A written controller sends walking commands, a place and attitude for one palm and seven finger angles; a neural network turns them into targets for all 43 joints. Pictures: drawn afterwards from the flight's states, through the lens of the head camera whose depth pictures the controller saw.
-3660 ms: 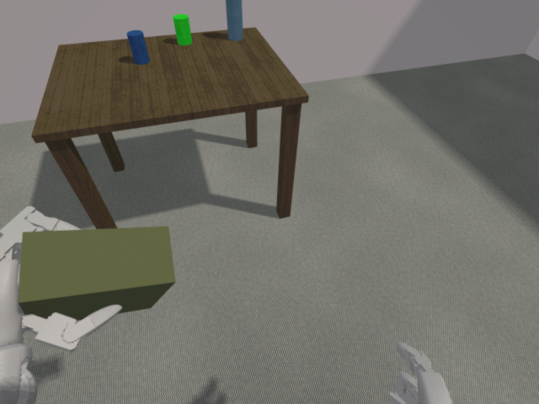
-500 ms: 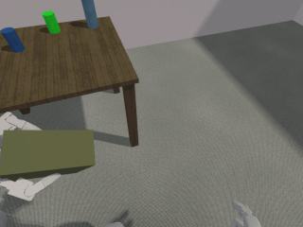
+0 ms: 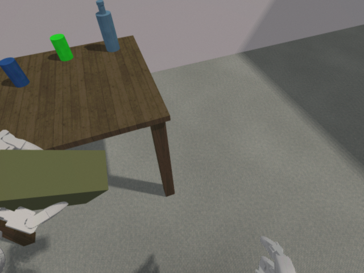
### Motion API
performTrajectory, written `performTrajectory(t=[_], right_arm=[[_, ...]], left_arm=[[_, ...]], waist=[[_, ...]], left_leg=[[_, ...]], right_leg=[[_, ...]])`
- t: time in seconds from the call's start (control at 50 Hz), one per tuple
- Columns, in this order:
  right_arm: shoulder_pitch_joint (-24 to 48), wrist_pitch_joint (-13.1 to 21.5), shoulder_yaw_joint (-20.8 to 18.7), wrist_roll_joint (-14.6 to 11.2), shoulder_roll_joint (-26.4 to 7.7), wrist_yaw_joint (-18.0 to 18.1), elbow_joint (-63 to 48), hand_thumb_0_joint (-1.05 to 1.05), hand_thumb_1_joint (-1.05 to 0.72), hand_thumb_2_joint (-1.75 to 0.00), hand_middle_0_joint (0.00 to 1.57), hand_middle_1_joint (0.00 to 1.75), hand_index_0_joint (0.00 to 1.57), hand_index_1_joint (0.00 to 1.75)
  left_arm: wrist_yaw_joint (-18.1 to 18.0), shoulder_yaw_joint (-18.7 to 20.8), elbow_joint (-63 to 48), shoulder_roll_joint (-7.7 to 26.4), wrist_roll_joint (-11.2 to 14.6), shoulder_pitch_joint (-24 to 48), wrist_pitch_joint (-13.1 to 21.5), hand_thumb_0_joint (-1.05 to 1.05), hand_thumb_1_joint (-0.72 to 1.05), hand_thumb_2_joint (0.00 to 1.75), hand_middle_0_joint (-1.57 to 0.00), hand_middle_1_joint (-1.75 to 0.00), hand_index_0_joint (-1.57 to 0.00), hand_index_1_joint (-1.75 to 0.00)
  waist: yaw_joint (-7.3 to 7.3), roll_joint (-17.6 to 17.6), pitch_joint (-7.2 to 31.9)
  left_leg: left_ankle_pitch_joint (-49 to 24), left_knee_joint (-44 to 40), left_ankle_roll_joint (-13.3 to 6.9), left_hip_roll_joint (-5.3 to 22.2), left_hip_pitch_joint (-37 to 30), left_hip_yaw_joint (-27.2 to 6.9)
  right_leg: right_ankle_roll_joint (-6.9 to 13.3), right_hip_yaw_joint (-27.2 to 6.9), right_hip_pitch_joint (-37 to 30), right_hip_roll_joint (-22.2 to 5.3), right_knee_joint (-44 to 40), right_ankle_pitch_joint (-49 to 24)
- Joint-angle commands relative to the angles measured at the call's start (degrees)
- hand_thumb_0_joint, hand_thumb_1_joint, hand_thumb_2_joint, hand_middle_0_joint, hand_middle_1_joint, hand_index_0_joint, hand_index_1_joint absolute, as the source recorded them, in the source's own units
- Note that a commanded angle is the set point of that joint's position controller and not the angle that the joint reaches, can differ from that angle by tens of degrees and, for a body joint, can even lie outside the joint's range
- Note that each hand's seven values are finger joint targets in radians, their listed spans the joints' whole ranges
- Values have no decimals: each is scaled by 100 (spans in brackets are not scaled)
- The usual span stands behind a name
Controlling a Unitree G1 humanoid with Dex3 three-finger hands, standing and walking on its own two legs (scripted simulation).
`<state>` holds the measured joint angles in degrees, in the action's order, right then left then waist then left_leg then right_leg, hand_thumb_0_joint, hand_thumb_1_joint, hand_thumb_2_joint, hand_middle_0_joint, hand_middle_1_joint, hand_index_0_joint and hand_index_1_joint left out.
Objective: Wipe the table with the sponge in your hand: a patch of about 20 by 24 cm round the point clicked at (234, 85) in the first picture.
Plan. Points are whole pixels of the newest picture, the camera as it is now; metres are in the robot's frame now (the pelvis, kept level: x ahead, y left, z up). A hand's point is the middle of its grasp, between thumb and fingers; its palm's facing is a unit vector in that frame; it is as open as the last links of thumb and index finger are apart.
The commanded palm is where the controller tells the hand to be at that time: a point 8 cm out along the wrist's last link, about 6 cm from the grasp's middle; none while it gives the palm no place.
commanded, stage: take the last steps up to it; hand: left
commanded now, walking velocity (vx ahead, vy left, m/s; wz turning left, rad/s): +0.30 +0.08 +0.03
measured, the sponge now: (68, 181) +0.23 +0.21 +0.15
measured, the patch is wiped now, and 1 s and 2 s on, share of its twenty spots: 0.00 0.00 0.00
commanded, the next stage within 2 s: come to a stop and stand still in 0.98 s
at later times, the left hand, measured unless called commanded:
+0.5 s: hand (38, 125) +0.33 +0.29 +0.18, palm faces +0.44 -0.81 -0.40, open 10.7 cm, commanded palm +0.27 +0.32 +0.19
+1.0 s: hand (85, 104) +0.41 +0.24 +0.16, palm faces +0.34 -0.82 -0.46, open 10.7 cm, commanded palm +0.35 +0.28 +0.19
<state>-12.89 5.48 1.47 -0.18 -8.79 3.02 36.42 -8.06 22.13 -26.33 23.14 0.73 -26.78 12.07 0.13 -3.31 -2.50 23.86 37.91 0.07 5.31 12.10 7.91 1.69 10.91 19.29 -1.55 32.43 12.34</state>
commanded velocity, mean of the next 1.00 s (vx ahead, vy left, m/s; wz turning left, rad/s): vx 0.23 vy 0.06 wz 0.00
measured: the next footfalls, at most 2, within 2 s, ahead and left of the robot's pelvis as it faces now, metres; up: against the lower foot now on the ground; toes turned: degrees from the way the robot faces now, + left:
left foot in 0.40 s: +0.17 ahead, +0.15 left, +0.00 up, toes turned +8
right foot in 0.76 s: +0.25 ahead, -0.07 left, +0.00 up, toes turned -10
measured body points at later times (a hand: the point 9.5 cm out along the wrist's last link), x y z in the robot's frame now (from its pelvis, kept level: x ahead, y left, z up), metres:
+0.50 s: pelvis +0.11 +0.04 +0.00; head +0.12 +0.05 +0.45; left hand +0.30 +0.33 +0.20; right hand +0.27 -0.20 -0.08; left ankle +0.13 +0.15 -0.72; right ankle +0.05 -0.07 -0.67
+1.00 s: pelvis +0.19 +0.01 +0.02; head +0.23 -0.01 +0.46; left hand +0.39 +0.28 +0.19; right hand +0.35 -0.25 -0.09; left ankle +0.19 +0.15 -0.66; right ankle +0.21 -0.07 -0.72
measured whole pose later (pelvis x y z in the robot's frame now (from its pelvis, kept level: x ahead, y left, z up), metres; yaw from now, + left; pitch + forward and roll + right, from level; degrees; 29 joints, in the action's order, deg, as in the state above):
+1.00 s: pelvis +0.19 +0.01 +0.02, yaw +0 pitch +1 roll +2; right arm -9.4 2.1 -1.2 -0.1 -14.5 3.1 36.2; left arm -8.1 19.4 -26.0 19.0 0.6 -28.0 11.8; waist -1.3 0.5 -4.5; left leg 20.0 58.0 1.6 3.4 28.0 3.9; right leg 3.9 9.5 15.4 -2.9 28.4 13.8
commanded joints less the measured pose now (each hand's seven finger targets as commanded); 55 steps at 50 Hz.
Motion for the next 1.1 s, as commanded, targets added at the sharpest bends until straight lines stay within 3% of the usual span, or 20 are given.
performTrajectory(t=[0.0, 0.02, 0.08, 0.14, 0.24, 0.32, 0.34, 0.36, 0.38, 0.4, 0.42, 0.52, 0.7, 0.72, 0.74, 0.76, 0.78, 0.82, 0.9, 1.08], right_arm=[[673, 207, -390, 40, -818, 57, -855, 0, -90, -90, 20, 30, 20, 30], [682, 170, -466, 13, -886, 12, -800, 0, -90, -90, 20, 30, 20, 30], [784, 35, -342, 44, -802, -20, -745, 0, -90, -90, 20, 30, 20, 30], [794, 29, -384, 59, -810, 16, -861, 0, -90, -90, 20, 30, 20, 30], [595, 99, -458, 58, -741, 51, -1111, 0, -90, -90, 20, 30, 20, 30], [350, 84, -530, 29, -836, 114, -1100, 0, -90, -90, 20, 30, 20, 30], [325, 73, -556, 19, -887, 150, -1120, 0, -90, -90, 20, 30, 20, 30], [293, 63, -597, 7, -1011, 183, -1129, 0, -90, -90, 20, 30, 20, 30], [335, 52, -620, -21, -1113, 159, -1159, 0, -90, -90, 20, 30, 20, 30], [374, 88, -554, -34, -1027, 106, -1238, 0, -90, -90, 20, 30, 20, 30], [501, 138, -470, 26, -981, 123, -1108, 0, -90, -90, 20, 30, 20, 30], [449, 319, -453, -14, -948, 26, -938, 0, -90, -90, 20, 30, 20, 30], [510, 236, -364, 7, -863, 92, -880, 0, -90, -90, 20, 30, 20, 30], [540, 190, -371, -18, -841, 108, -887, 0, -90, -90, 20, 30, 20, 30], [478, 136, -378, -32, -786, 106, -863, 0, -90, -90, 20, 30, 20, 30], [521, 94, -334, -15, -670, 96, -944, 0, -90, -90, 20, 30, 20, 30], [669, 114, -334, 2, -737, 68, -940, 0, -90, -90, 20, 30, 20, 30], [647, 34, -393, -43, -791, 23, -845, 0, -90, -90, 20, 30, 20, 30], [792, -78, -293, 30, -794, 18, -855, 0, -90, -90, 20, 30, 20, 30], [523, -23, -422, 80, -801, 89, -1182, 0, -90, -90, 20, 30, 20, 30]], left_arm=[[-117, 639, -942, 878, 62, 782, 335, 0, 10, 130, -120, -160, -120, -160], [-65, 570, -1038, 900, 72, 871, 367, 0, 10, 130, -120, -160, -120, -160], [-73, 623, -1353, 898, 9, 303, 510, 0, 10, 130, -120, -160, -120, -160], [-139, 717, -1911, 1026, 21, 387, 590, 0, 10, 130, -120, -160, -120, -160], [-292, 886, -1887, 949, 102, -293, 480, 0, 10, 130, -120, -160, -120, -160], [-351, 713, -1449, 696, 131, -249, 380, 0, 10, 130, -120, -160, -120, -160], [-335, 615, -1522, 656, 122, -18, 402, 0, 10, 130, -120, -160, -120, -160], [-322, 577, -1485, 647, 125, 135, 428, 0, 10, 130, -120, -160, -120, -160], [-307, 536, -1534, 612, 148, 243, 474, 0, 10, 130, -120, -160, -120, -160], [-278, 490, -1463, 707, 74, 405, 516, 0, 10, 130, -120, -160, -120, -160], [-211, 559, -1198, 944, 38, 488, 505, 0, 10, 130, -120, -160, -120, -160], [-142, 279, -2240, 717, 14, 624, 461, 0, 10, 130, -120, -160, -120, -160], [-196, 639, -1260, 719, 110, 160, 267, 0, 10, 130, -120, -160, -120, -160], [-184, 631, -1100, 726, 108, 248, 250, 0, 10, 130, -120, -160, -120, -160], [-187, 633, -1013, 803, 71, 366, 255, 0, 10, 130, -120, -160, -120, -160], [-192, 741, -846, 979, 50, 326, 243, 0, 10, 130, -120, -160, -120, -160], [-188, 786, -799, 1000, 98, 499, 245, 0, 10, 130, -120, -160, -120, -160], [-110, 710, -653, 883, 150, 411, 249, 0, 10, 130, -120, -160, -120, -160], [-127, 527, -1310, 781, 45, 289, 466, 0, 10, 130, -120, -160, -120, -160], [-379, 869, -1954, 947, 119, -338, 398, 0, 10, 130, -120, -160, -120, -160]], waist=[[12, 1558, 911], [-23, 1396, 765], [-34, 552, 544], [-58, 713, 737], [164, 977, 1069], [2, 877, 1111], [-53, 604, 1055], [-131, -108, 1036], [-95, -1172, 1076], [-68, -1055, 890], [-46, -1056, 677], [32, -972, 734], [-16, -606, 897], [-11, -281, 984], [-49, 557, 1109], [-42, 1800, 1146], [29, 1919, 1035], [-6, 1584, 783], [-80, 835, 783], [105, 826, 1229]], left_leg=[[500, 3458, 0, -184, 2527, -958], [307, 3658, 41, -96, 2545, -1026], [-510, 3408, 164, 77, 2480, -854], [-710, 2074, 153, 130, 1924, -578], [-659, 158, 47, -123, 1311, -11], [-1299, -1101, 27, -281, 189, 238], [-1346, -1397, -33, -204, -296, 134], [-1343, -1647, -317, 277, -881, -605], [-2397, -1756, -875, 1422, -1575, -2257], [-2871, -2031, -1279, 1895, -1438, -2952], [-2321, -2174, -1331, 1978, -958, -3011], [-2839, -1919, -1024, 1181, -782, -1211], [-2502, -1074, -532, 961, -180, -515], [-2106, -567, -431, 808, 96, -359], [-1551, 521, -292, 451, 680, -115], [150, 1814, -28, -326, 1935, 73], [885, 2776, 44, -340, 2345, -523], [371, 3230, 125, -122, 2384, -916], [-415, 2564, 185, -52, 2036, -630], [-836, -408, 101, -329, 903, -40]], right_leg=[[945, -3833, -1940, -2463, -1728, -157], [867, -3818, -1575, -2338, -1864, 644], [734, -2090, -1076, -1848, -1713, -527], [639, -1329, -983, -1703, -1661, -1012], [720, -1363, -1633, -1636, -1269, -1394], [403, -1057, -1363, -1296, -674, -552], [245, -937, -1059, -1061, -163, -401], [24, -700, -386, -693, 735, -60], [-245, -334, 848, -133, 1925, 1688], [-213, -619, 1396, 9, 2916, 2523], [-219, -875, 1553, -200, 3436, 2317], [-328, -645, 1400, -359, 2635, 1118], [-295, 57, -705, 145, -310, 304], [-212, -147, -1155, 16, -688, -31], [88, -1096, -1702, -662, -900, -546], [667, -3072, -2357, -1820, -1209, -1627], [940, -3611, -2139, -2413, -1473, -1743], [823, -3105, -1650, -2160, -1496, -1148], [622, -1472, -1247, -1683, -1398, -2216], [597, -1260, -1787, -1512, -932, -2113]])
